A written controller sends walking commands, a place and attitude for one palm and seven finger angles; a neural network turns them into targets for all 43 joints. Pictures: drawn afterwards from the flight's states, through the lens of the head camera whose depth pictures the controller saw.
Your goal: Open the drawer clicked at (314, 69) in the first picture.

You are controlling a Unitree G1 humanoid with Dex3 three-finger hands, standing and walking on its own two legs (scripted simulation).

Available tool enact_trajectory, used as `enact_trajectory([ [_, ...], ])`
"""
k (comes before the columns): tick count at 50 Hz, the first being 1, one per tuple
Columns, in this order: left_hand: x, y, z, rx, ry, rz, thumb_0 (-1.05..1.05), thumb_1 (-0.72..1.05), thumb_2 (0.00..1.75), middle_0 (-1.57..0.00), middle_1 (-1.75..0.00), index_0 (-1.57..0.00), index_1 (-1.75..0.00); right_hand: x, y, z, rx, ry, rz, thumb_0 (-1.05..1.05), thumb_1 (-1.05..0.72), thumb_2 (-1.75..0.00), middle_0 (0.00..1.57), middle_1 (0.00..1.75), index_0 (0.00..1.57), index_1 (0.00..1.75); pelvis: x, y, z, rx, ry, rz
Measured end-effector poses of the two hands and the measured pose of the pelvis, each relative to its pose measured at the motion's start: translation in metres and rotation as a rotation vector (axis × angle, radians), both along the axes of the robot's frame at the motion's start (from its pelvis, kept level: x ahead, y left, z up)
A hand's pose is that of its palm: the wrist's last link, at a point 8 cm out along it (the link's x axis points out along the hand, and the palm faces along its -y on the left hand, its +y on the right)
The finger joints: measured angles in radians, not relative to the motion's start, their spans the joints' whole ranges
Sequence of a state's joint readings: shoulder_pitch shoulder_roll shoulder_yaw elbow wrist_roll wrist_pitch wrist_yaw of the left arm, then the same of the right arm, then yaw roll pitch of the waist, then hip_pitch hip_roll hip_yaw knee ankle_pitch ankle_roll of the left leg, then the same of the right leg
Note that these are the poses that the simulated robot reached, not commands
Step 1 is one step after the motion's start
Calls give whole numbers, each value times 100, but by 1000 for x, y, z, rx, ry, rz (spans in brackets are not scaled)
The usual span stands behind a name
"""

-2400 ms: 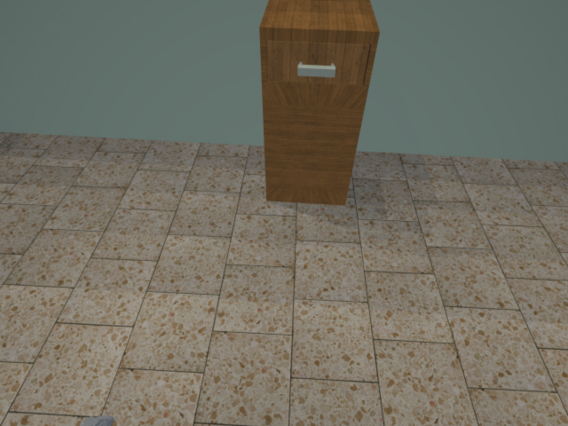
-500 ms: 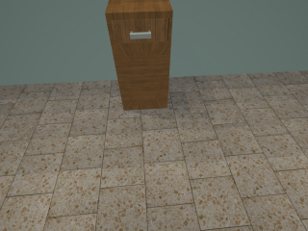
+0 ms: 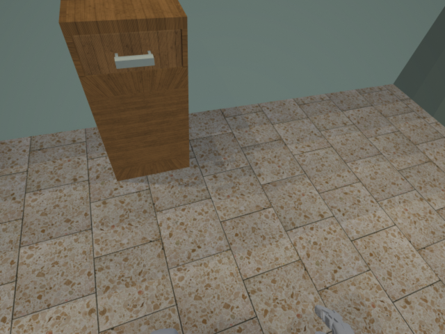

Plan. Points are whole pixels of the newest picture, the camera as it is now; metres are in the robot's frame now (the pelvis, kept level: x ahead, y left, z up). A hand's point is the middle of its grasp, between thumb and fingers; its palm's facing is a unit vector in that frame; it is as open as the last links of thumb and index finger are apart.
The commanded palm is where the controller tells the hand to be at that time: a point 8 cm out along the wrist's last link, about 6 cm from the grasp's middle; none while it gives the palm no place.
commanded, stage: walk to a spot facing it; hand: left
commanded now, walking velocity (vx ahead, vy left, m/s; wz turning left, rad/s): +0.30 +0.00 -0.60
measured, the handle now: (134, 57) +0.93 +0.41 -0.05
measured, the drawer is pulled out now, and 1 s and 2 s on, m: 0.00 0.00 0.00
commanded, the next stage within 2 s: turn to face it in 1.56 s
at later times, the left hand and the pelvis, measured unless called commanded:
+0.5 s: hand (204, 220) +0.40 +0.08 -0.15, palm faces -0.36 -0.91 -0.20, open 7.3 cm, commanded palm none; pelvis +0.18 -0.04 -0.01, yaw -17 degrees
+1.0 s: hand (170, 215) +0.40 +0.17 -0.16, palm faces -0.46 -0.87 -0.19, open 7.4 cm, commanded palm none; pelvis +0.25 +0.01 +0.01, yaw -35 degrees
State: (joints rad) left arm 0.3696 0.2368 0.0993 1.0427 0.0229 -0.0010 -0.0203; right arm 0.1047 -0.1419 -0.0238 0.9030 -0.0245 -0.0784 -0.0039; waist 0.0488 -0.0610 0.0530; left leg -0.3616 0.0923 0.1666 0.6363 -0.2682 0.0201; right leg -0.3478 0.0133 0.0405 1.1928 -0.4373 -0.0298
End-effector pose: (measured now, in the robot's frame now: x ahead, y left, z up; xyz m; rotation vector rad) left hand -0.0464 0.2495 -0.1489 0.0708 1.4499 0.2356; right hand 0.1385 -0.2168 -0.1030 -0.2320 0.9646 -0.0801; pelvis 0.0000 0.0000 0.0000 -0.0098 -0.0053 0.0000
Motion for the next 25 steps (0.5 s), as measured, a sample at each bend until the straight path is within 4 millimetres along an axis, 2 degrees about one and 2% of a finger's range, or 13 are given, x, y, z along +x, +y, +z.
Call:
enact_trajectory([
  [4,101,26,17,27,-140,-104,1,92,90,-19,-30,-19,-30,-36,-2,0,-6,115,-124,0,-90,-90,20,30,21,30,29,10,12,1,3,-57],
  [8,197,26,33,35,-257,-213,1,92,90,-19,-30,-19,-30,-79,-10,-3,-18,240,-265,0,-92,-90,20,30,21,30,58,16,17,10,5,-113],
  [12,283,4,42,18,-331,-326,0,92,90,-19,-30,-19,-30,-119,-10,-8,-5,380,-377,0,-92,-90,19,30,20,30,88,14,17,16,0,-162],
  [16,359,-37,44,-12,-377,-442,0,92,90,-19,-30,-19,-30,-147,-4,-13,33,507,-475,1,-91,-90,19,30,20,30,120,4,11,19,-5,-213],
  [19,409,-76,39,-33,-412,-522,0,92,90,-19,-30,-19,-30,-154,0,-21,74,585,-536,1,-91,-90,19,30,20,30,146,-12,2,16,-4,-248],
  [21,436,-99,31,-41,-455,-558,0,92,90,-19,-30,-19,-30,-151,-2,-31,106,623,-564,1,-91,-90,19,30,20,30,163,-27,-10,25,-8,-258],
  [23,450,-114,26,-47,-475,-567,0,91,90,-19,-30,-19,-30,-136,-9,-40,118,626,-579,1,-91,-90,19,30,20,30,172,-34,-15,18,-15,-277],
  [25,452,-121,25,-48,-452,-574,0,91,90,-20,-30,-20,-30,-108,-20,-43,112,572,-587,1,-91,-90,19,30,20,30,179,-37,-12,12,-26,-301],
])
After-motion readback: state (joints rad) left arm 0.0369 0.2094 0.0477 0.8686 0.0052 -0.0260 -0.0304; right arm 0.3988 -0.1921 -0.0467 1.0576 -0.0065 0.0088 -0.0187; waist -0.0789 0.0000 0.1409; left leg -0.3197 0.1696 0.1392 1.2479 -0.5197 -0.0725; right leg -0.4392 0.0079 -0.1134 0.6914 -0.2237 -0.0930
